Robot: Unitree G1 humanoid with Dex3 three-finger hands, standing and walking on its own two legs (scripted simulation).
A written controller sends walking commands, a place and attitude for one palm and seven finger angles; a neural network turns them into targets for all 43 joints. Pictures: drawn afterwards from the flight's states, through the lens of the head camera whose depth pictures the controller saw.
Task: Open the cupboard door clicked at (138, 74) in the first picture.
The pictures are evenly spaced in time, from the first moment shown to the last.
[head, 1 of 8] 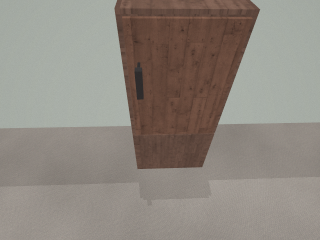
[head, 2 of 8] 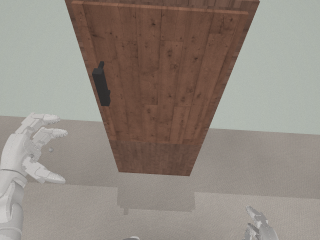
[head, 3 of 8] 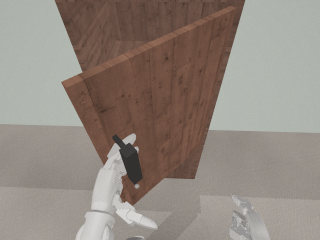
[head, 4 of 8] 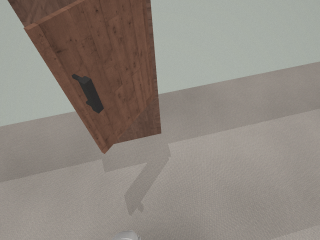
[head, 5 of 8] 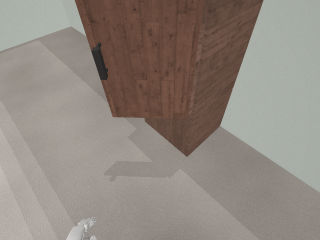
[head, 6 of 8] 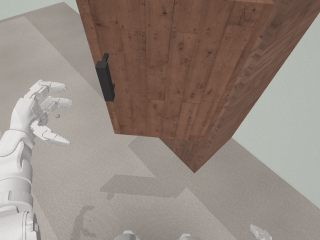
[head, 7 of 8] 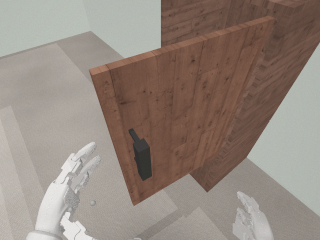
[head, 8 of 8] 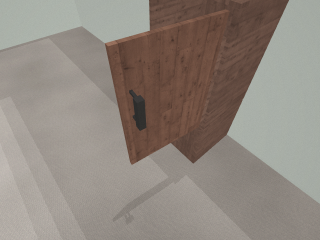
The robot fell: no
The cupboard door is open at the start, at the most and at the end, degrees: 0 84 83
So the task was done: yes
